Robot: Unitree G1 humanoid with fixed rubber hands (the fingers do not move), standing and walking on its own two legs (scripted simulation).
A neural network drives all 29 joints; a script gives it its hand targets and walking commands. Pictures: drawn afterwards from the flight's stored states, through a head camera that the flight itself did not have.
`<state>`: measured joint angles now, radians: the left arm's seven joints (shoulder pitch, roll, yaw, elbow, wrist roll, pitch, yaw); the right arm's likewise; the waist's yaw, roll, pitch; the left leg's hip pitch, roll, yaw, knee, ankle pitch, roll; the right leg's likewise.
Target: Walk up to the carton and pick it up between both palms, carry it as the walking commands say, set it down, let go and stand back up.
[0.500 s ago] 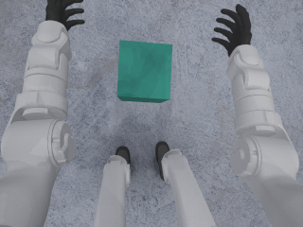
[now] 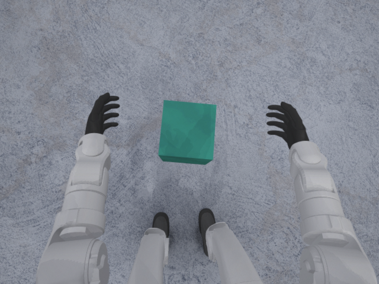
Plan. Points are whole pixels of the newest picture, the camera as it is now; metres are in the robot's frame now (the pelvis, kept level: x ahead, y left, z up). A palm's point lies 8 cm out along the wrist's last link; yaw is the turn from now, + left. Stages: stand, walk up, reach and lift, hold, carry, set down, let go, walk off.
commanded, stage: let go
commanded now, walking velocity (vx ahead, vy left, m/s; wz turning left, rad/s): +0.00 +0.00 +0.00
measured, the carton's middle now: (186, 136) +0.50 -0.03 -0.59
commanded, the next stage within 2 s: stand in 1.00 s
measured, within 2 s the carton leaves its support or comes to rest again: neither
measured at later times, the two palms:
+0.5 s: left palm (47, 227) +0.25 +0.22 -0.02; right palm (340, 234) +0.21 -0.24 -0.01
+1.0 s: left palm (28, 254) +0.22 +0.24 -0.01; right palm (333, 233) +0.21 -0.22 +0.00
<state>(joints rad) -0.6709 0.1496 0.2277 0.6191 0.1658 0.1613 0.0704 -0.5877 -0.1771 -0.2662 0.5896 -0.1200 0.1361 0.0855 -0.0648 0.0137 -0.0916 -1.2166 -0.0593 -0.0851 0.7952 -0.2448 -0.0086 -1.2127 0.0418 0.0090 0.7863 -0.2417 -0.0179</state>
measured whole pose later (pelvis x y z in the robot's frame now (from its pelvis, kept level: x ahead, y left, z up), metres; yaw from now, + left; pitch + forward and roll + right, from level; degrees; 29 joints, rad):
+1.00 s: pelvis +0.06 +0.01 +0.06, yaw -2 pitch -4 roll +0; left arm 0.25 0.21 0.04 0.43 0.01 0.12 -0.05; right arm 0.22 -0.20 -0.03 0.43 -0.02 0.19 0.04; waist 0.00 -0.01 0.07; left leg -0.09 -0.04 -0.04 0.45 -0.29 0.03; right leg -0.10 0.03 0.05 0.45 -0.28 -0.01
